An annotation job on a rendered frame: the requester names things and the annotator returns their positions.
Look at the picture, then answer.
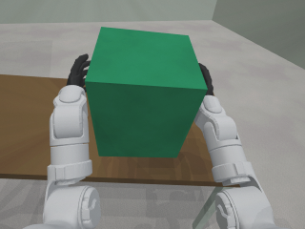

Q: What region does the robot left upper arm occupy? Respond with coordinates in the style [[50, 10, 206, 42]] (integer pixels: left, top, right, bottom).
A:
[[23, 185, 101, 229]]

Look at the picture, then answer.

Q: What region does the left robot forearm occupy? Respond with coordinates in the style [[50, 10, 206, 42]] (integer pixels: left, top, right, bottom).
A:
[[43, 85, 92, 222]]

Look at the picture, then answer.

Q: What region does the right robot forearm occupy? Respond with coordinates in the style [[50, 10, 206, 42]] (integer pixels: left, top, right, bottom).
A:
[[193, 95, 275, 221]]

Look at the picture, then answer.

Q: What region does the right robot hand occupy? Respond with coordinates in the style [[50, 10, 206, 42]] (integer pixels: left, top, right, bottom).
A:
[[198, 63, 214, 96]]

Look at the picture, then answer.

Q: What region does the robot right upper arm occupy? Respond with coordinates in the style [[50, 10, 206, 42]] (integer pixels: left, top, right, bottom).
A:
[[214, 186, 291, 229]]

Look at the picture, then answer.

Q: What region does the left robot hand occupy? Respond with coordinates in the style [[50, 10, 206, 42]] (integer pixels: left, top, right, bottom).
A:
[[66, 53, 91, 93]]

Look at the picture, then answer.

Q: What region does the table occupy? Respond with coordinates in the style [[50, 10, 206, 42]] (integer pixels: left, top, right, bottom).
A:
[[0, 74, 240, 229]]

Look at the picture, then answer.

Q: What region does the carton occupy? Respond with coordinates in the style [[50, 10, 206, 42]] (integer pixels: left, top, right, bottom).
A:
[[85, 27, 208, 158]]

